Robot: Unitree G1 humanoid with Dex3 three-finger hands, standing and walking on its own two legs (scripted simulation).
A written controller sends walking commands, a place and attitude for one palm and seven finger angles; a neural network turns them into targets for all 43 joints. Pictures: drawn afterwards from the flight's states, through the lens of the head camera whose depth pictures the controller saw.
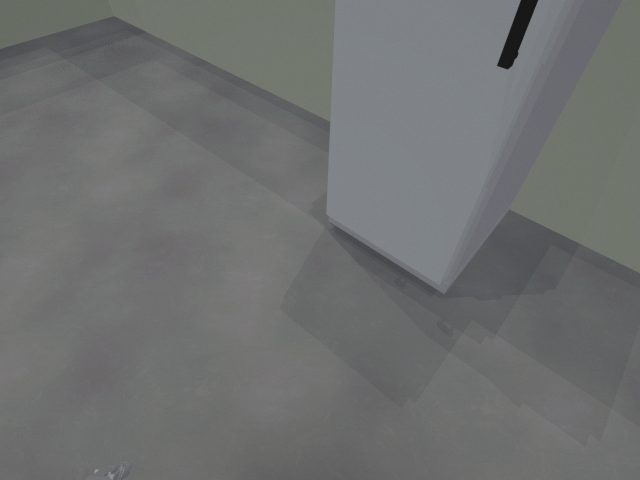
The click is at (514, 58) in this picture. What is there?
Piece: fridge door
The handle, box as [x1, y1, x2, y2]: [497, 0, 537, 68]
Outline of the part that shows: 537,0 520,1 497,65 508,68 512,64 513,60 517,55 518,47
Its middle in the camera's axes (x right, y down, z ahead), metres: +0.39 -0.47 +0.68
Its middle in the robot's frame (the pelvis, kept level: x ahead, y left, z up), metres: +0.88 -0.33 +0.28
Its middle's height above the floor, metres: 1.05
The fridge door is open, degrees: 0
